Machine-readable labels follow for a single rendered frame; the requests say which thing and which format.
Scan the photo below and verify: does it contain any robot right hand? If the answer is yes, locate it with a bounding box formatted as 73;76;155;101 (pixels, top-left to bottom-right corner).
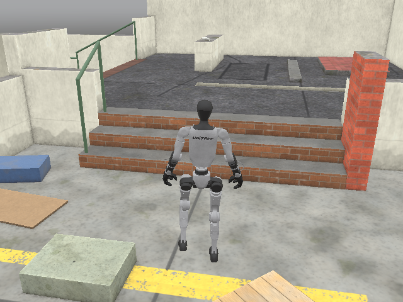
229;175;243;189

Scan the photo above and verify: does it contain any robot left forearm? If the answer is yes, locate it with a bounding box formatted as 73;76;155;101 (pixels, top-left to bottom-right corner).
165;151;178;175

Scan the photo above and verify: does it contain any robot right foot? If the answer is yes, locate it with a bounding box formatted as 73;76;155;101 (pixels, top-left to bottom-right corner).
209;246;219;262

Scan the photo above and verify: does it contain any robot foot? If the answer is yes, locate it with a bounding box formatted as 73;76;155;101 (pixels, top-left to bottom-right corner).
178;240;187;251
209;246;219;262

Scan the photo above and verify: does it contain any robot right forearm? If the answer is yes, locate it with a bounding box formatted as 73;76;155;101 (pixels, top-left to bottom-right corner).
228;153;241;177

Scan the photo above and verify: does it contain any right robot upper arm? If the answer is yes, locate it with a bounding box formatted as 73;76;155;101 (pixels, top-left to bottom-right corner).
217;128;234;162

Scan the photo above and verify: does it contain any robot left foot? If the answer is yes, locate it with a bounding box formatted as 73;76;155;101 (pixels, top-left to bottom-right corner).
178;240;187;251

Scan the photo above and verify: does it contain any robot left hand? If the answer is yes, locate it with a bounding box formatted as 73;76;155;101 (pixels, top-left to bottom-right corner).
162;171;177;186

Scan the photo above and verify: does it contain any left robot upper arm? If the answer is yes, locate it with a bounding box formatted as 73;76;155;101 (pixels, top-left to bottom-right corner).
172;126;191;161

